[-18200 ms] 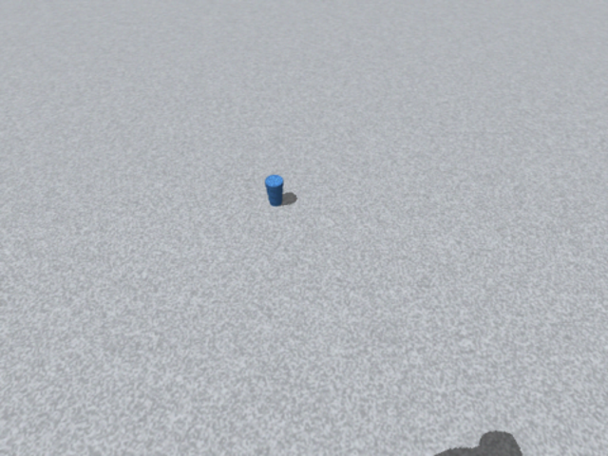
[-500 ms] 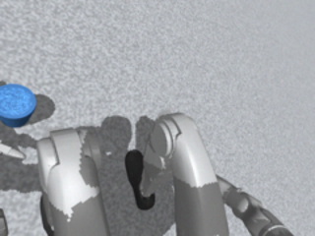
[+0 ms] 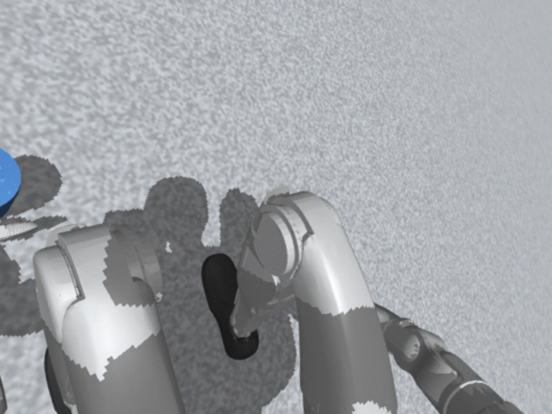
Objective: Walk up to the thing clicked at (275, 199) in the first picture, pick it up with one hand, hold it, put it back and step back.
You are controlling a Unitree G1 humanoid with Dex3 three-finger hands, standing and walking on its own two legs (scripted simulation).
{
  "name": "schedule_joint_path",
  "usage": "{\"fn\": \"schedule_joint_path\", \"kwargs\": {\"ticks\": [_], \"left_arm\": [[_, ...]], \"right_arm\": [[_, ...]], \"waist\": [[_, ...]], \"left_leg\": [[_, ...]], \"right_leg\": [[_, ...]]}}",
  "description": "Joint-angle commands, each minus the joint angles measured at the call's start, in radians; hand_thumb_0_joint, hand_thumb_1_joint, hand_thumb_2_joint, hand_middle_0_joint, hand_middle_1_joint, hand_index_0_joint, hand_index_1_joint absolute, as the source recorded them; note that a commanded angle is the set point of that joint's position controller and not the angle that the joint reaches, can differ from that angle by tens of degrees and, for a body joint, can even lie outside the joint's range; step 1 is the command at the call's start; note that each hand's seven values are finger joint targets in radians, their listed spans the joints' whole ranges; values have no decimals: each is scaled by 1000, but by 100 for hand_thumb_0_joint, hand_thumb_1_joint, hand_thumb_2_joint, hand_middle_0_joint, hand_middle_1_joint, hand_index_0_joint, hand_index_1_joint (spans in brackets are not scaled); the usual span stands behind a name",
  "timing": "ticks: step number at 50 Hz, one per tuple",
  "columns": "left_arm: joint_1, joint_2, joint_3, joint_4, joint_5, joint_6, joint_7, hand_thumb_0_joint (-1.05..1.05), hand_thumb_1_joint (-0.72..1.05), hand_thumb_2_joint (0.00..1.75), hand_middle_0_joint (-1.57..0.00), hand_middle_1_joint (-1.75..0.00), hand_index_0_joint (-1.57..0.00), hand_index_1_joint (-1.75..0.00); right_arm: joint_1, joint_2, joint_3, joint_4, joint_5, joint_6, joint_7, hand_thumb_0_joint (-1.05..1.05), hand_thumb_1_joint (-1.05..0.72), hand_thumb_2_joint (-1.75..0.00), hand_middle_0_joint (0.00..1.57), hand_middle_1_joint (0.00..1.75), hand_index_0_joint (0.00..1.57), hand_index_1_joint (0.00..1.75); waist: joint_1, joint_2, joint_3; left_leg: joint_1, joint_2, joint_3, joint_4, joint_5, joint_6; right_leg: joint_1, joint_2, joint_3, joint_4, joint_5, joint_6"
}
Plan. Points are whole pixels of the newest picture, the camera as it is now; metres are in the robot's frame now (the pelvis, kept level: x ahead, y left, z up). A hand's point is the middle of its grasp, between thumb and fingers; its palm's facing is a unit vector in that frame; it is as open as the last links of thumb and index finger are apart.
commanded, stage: close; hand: left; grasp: from the side
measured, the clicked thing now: out of the picture +0.41 +0.24 -0.22
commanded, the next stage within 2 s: settle in 0.50 s
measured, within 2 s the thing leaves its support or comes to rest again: leaves its support in 0.92 s
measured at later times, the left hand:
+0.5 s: hand out of the picture +0.41 +0.25 -0.18, palm faces +0.31 -0.95 +0.02, open 10.8 cm
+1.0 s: hand out of the picture +0.41 +0.26 -0.17, palm faces +0.33 -0.94 +0.01, open 11.2 cm
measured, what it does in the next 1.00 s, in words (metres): stands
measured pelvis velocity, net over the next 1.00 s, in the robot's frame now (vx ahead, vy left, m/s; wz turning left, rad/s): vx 0.00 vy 0.00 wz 0.00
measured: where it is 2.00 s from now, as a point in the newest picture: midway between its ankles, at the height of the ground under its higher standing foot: (172, 367)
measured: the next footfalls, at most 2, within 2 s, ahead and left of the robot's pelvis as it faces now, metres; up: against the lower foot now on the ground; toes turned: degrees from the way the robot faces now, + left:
none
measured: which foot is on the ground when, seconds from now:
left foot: down 0.00-1.00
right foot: down 0.00-1.00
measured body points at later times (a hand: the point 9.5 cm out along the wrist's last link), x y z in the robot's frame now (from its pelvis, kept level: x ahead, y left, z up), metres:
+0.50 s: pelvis +0.00 +0.01 +0.00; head +0.22 +0.21 +0.33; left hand +0.39 +0.30 -0.18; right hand +0.16 -0.24 -0.01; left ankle +0.08 +0.11 -0.25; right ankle +0.17 -0.14 -0.25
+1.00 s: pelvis +0.00 +0.00 +0.00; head +0.22 +0.21 +0.33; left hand +0.39 +0.31 -0.16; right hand +0.17 -0.24 -0.02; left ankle +0.08 +0.11 -0.25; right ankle +0.17 -0.14 -0.25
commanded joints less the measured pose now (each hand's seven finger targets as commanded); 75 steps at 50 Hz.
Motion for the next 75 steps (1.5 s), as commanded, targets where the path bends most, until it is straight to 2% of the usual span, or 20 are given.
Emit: {"fn": "schedule_joint_path", "kwargs": {"ticks": [1,7,10,13,18,29,31,35,42,48,49,50,59,62,65,68,70,72,73,75], "left_arm": [[-239,105,-12,-104,11,-71,16,0,2,36,-35,-32,-33,-32],[-174,136,-1,-64,26,-51,24,0,17,53,-51,-49,-50,-50],[-170,138,-3,-75,31,-47,29,0,26,57,-56,-53,-54,-54],[-211,130,-5,-88,19,-45,34,0,31,62,-61,-57,-59,-58],[-242,156,8,-100,14,-59,34,0,29,73,-75,-73,-74,-74],[-228,142,1,-59,35,-46,40,0,24,92,-92,-94,-91,-95],[-243,135,-4,-61,32,-48,42,0,23,101,-99,-103,-96,-105],[-203,138,0,-60,34,-42,43,0,32,111,-107,-113,-105,-117],[-230,133,2,-158,19,-33,51,0,27,115,-114,-120,-111,-123],[-246,146,0,-339,27,-9,41,0,20,115,-118,-124,-115,-127],[-241,94,-32,-344,29,6,37,0,20,116,-119,-125,-116,-129],[-222,106,-26,-377,31,20,33,0,17,116,-119,-125,-116,-129],[-191,-11,-99,-520,1,156,-9,0,13,119,-123,-132,-122,-135],[-189,-21,-93,-585,-10,196,-25,0,11,119,-127,-134,-126,-137],[-210,-71,-122,-644,-30,236,-49,0,9,119,-126,-134,-125,-137],[-172,-75,-103,-667,-33,282,-62,0,8,119,-128,-136,-126,-138],[-152,-121,-124,-644,-36,315,-77,0,8,121,-128,-137,-127,-140],[-183,-134,-136,-714,-43,332,-97,0,10,123,-129,-138,-127,-140],[-203,-108,-123,-766,-44,341,-106,0,12,123,-131,-139,-130,-142],[-172,-138,-137,-764,-52,369,-130,0,11,123,-131,-139,-130,-142]], "right_arm": [[33,-369,-122,-2,6,11,-17,0,-89,-90,20,30,20,30],[16,-367,-117,-16,3,24,-17,0,-89,-90,20,30,20,30],[4,-371,-115,-24,2,28,-16,0,-89,-90,20,30,20,30],[4,-369,-116,-25,6,25,-15,0,-89,-90,20,30,20,30],[12,-377,-115,-19,8,22,-16,0,-89,-90,20,30,20,30],[2,-381,-116,-36,5,40,-8,0,-89,-90,20,30,20,30],[2,-382,-116,-38,3,43,-7,0,-92,-91,20,30,20,30],[3,-391,-119,-41,5,49,-3,0,-92,-91,20,30,20,30],[22,-387,-130,-44,13,52,2,0,-92,-91,20,30,20,30],[58,-364,-157,-27,25,52,8,0,-92,-91,20,30,20,30],[63,-370,-176,-30,29,55,9,0,-92,-91,20,30,20,30],[70,-359,-177,-22,32,56,9,0,-92,-91,20,30,20,30],[125,-331,-264,-19,102,57,11,0,-90,-90,20,30,20,30],[147,-307,-287,-23,129,50,10,0,-91,-90,20,30,20,30],[166,-292,-319,-19,154,46,7,0,-91,-90,20,30,20,30],[187,-276,-350,-21,179,45,-1,0,-90,-90,20,30,20,30],[198,-265,-363,-20,196,51,-4,0,-90,-90,20,30,20,30],[212,-260,-382,-17,210,55,-11,0,-90,-90,20,30,20,30],[226,-251,-389,-18,216,58,-16,0,-90,-90,20,30,20,30],[227,-241,-405,-26,231,64,-24,0,-91,-90,20,30,20,30]], "waist": [[-158,528,-540],[-121,519,-516],[-121,550,-511],[-143,530,-496],[-156,539,-497],[-151,550,-463],[-164,544,-464],[-149,554,-469],[-146,576,-524],[-111,646,-621],[-128,653,-621],[-106,656,-646],[-52,632,-665],[-26,609,-701],[-12,590,-735],[24,570,-753],[23,544,-736],[38,564,-767],[50,579,-814],[62,577,-850]], "left_leg": [[354,76,48,-399,89,-34],[315,69,63,-413,76,-36],[344,75,50,-427,98,-45],[320,73,53,-418,78,-37],[329,78,38,-418,65,-36],[365,84,17,-435,88,-43],[357,81,20,-430,81,-40],[369,81,15,-436,100,-44],[385,78,31,-424,139,-42],[428,79,53,-444,155,-47],[439,76,56,-449,159,-49],[442,78,64,-456,155,-50],[376,61,100,-526,59,-39],[336,51,120,-535,24,-27],[319,45,143,-541,16,-18],[303,42,157,-563,-2,-12],[299,42,150,-596,-64,-10],[326,40,155,-617,-61,-12],[335,37,163,-622,-47,-11],[354,36,175,-632,-29,-10]], "right_leg": [[256,30,-123,-113,79,-68],[259,36,-142,-118,62,-70],[240,35,-151,-100,76,-73],[247,35,-147,-116,70,-70],[245,33,-145,-111,65,-69],[217,26,-149,-92,66,-72],[226,28,-149,-100,65,-70],[237,24,-152,-94,76,-69],[266,23,-138,-98,108,-71],[261,18,-115,-102,120,-80],[256,15,-115,-103,123,-79],[256,16,-110,-110,119,-81],[176,0,-79,-137,57,-88],[187,-2,-57,-154,36,-89],[179,-5,-33,-169,29,-92],[165,-11,-16,-178,5,-97],[127,-19,-10,-191,-47,-98],[122,-24,0,-195,-44,-100],[133,-23,7,-195,-41,-104],[140,-29,22,-198,-37,-105]]}}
